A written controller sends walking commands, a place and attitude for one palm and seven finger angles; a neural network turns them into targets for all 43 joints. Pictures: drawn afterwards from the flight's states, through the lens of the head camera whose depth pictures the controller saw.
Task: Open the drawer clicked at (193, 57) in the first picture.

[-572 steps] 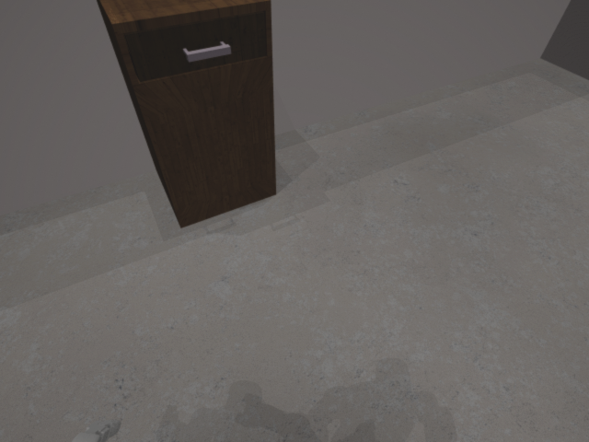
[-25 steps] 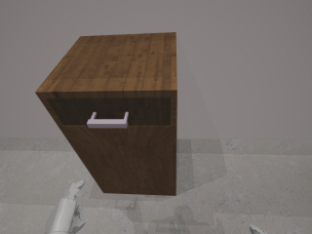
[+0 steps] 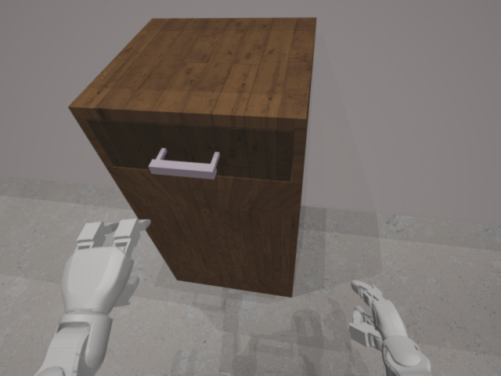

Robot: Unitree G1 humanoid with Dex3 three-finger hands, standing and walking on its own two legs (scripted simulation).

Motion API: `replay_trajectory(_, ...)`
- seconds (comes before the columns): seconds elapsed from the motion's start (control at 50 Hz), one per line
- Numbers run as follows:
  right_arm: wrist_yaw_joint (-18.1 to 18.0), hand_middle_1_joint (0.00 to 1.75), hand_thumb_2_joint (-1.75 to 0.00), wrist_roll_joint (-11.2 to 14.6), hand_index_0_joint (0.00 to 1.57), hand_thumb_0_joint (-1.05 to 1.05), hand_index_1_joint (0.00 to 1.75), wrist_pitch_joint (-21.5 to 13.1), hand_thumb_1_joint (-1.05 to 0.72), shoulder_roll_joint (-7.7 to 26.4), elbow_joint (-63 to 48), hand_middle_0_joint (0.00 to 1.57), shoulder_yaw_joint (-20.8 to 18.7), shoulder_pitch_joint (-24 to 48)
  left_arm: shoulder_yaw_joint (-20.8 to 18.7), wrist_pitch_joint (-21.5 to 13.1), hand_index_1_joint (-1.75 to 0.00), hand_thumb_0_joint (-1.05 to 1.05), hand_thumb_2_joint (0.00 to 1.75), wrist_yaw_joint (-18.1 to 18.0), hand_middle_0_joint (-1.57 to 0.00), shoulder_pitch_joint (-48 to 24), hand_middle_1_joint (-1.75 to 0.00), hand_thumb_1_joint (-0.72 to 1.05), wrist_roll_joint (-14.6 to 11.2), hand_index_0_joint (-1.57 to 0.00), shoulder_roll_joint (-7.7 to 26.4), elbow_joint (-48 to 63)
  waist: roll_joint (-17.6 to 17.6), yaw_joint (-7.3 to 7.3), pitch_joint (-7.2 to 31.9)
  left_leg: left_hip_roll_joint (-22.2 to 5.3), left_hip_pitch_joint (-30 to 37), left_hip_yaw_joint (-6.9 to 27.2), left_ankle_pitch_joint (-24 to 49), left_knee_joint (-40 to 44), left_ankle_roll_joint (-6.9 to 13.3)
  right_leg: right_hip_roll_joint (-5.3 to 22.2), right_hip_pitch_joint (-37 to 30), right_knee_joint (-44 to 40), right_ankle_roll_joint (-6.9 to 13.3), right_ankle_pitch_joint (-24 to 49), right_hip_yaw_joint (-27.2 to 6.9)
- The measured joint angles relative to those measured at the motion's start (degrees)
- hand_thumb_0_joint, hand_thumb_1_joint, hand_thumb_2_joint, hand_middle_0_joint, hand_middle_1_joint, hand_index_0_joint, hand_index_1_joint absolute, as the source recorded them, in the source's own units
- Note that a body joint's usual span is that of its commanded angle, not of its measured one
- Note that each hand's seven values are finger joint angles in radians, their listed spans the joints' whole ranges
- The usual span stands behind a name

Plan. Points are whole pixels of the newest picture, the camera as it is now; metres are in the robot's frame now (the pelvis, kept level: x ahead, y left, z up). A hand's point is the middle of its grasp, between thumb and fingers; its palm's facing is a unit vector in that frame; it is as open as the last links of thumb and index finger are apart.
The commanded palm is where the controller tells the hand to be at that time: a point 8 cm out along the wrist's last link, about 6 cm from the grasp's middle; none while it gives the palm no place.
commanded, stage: raise the hand with hooked fingers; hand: left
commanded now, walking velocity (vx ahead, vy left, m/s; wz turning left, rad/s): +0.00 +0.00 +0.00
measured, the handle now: (186, 161) +0.50 +0.22 +0.03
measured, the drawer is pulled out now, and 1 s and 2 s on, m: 0.00 0.00 0.00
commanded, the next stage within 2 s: move the hooked fingers above the handle in 1.20 s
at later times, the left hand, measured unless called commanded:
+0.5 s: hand (110, 230) +0.28 +0.25 +0.10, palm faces +0.10 -0.10 -0.99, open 13.0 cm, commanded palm +0.26 +0.26 +0.16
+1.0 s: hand (93, 198) +0.31 +0.28 +0.14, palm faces -0.01 -0.09 -1.00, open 13.8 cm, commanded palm +0.29 +0.28 +0.20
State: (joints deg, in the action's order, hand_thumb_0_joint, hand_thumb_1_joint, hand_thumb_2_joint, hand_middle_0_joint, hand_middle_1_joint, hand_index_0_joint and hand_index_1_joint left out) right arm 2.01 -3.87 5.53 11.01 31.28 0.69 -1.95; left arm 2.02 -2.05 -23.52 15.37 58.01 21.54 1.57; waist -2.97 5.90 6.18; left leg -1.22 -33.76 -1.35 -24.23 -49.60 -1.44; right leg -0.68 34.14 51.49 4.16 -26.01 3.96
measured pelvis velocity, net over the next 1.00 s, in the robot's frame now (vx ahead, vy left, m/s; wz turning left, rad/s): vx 0.00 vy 0.04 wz -0.01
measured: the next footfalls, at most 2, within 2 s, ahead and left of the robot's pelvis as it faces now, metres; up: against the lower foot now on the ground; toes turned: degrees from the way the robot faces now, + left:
none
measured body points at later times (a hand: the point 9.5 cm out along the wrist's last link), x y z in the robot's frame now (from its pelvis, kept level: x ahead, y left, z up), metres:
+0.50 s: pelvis +0.01 +0.03 +0.03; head +0.01 +0.00 +0.48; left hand +0.27 +0.26 +0.16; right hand +0.20 -0.20 -0.07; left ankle +0.01 +0.14 -0.69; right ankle +0.00 -0.07 -0.69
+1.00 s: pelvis +0.00 +0.04 +0.05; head +0.02 +0.01 +0.49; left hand +0.30 +0.28 +0.20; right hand +0.19 -0.18 -0.07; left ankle +0.01 +0.14 -0.69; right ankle +0.00 -0.07 -0.69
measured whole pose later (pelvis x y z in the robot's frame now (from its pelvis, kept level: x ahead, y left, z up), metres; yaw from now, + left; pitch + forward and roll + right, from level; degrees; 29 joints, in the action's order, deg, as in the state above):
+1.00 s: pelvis +0.00 +0.04 +0.05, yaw +0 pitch +1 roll +0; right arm -0.2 0.5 8.9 14.6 34.9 0.5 -8.1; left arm 2.2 -0.6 2.5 -5.6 50.4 29.6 -1.3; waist -4.8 4.4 -0.1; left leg 1.1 -13.3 -2.6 -13.6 -26.0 1.9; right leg 0.6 13.1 26.4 0.6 -14.1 2.4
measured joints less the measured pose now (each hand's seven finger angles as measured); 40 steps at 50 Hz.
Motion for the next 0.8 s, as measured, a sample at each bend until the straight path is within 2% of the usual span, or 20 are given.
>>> replay_trajectory(0.06,-0.3,0.30,-0.90,1.5,0.20,0.01,0.30,1.3,-0.90,-0.7,0.7,0.20,1.2,-2.6,1.3,3.4,-0.74,0.00,0.60,4.7,-0.27,-0.6,-0.74,0.21,-1.9,-0.27,-0.9,0.7,-0.2,-1.38,-0.5,0.0,3.7,-1.5,1.7,4.6,0.3,-0.2,-2.7,-3.7,-0.5,1.8,-1.5)
replay_trajectory(0.16,-1.0,0.30,-0.90,1.9,0.20,0.01,0.30,1.5,-0.90,1.0,1.5,0.20,1.3,-7.1,2.1,3.3,-0.82,0.00,0.55,8.6,-0.28,3.4,-0.82,0.09,-2.1,-0.28,0.1,2.6,0.2,-2.78,-1.9,0.0,8.7,-3.0,3.7,10.3,0.9,-0.5,-6.9,-8.7,-1.0,4.0,-3.1)
replay_trajectory(0.22,-1.6,0.30,-0.90,1.3,0.20,0.01,0.30,1.5,-0.90,2.7,2.4,0.20,-0.4,-8.5,1.7,1.8,-0.86,0.00,0.52,8.1,-0.28,3.9,-0.86,0.02,-1.4,-0.29,1.1,3.6,0.1,-2.58,-3.0,0.1,9.9,-2.8,4.2,11.4,1.2,-0.4,-8.5,-10.4,-1.2,4.8,-2.9)
replay_trajectory(0.3,-2.2,0.30,-0.90,1.3,0.20,0.01,0.30,1.1,-0.90,4.5,4.0,0.20,-2.7,-8.7,0.1,0.2,-0.92,0.00,0.48,5.8,-0.29,1.3,-0.92,-0.07,-1.5,-0.30,2.0,3.4,-0.2,-2.15,-3.5,0.6,10.2,-2.1,4.6,11.6,1.6,0.1,-9.6,-11.4,-1.7,5.2,-2.2)
replay_trajectory(0.38,-2.4,0.30,-0.90,2.1,0.20,0.01,0.30,0.9,-0.91,5.1,4.6,0.19,-3.8,-7.3,-0.1,2.1,-0.98,0.00,0.44,5.7,-0.30,-3.7,-0.98,-0.16,-2.1,-0.30,2.0,1.4,-0.8,-2.02,-3.2,1.1,11.0,-1.7,4.9,12.0,2.1,0.5,-10.7,-12.3,-2.2,5.6,-1.9)
replay_trajectory(0.46,-2.6,0.30,-0.90,3.1,0.20,0.01,0.30,1.2,-0.91,4.4,4.0,0.19,-3.2,-5.3,1.7,5.4,-1.04,0.00,0.40,9.2,-0.30,-8.3,-1.04,-0.25,-3.0,-0.31,1.9,-0.2,-1.1,-2.07,-3.2,1.5,13.2,-2.0,5.7,13.9,2.6,0.9,-12.9,-14.0,-2.7,6.5,-2.2)
replay_trajectory(0.52,-2.7,0.30,-0.90,3.5,0.20,0.01,0.30,1.5,-0.91,3.4,3.0,0.19,-2.1,-4.1,3.0,6.5,-1.09,0.00,0.38,12.5,-0.31,-10.7,-1.09,-0.32,-3.2,-0.31,2.6,-0.5,-1.1,-2.03,-3.5,1.7,15.3,-2.2,6.4,15.7,2.8,1.0,-14.8,-15.7,-2.9,7.2,-2.4)
replay_trajectory(0.66,-2.8,0.30,-0.90,4.2,0.20,0.01,0.30,2.3,-0.90,1.6,1.9,0.20,0.3,-2.9,3.2,6.1,-1.16,0.00,0.32,17.7,-0.32,-16.3,-1.17,-0.44,-3.8,-0.32,5.1,-1.5,-1.0,-1.32,-4.7,2.0,19.0,-1.8,8.1,19.3,3.0,1.2,-18.9,-19.7,-3.1,9.0,-2.1)
replay_trajectory(0.8,-2.9,0.30,-0.90,4.5,0.20,0.01,0.30,2.9,-0.90,1.8,3.0,0.20,0.9,-3.5,2.1,5.6,-1.19,0.00,0.31,22.0,-0.32,-22.0,-1.19,-0.48,-5.4,-0.32,7.3,-3.6,-1.6,-0.73,-5.7,2.3,20.3,-1.0,9.5,21.5,3.2,1.3,-21.0,-22.9,-3.4,10.5,-1.2)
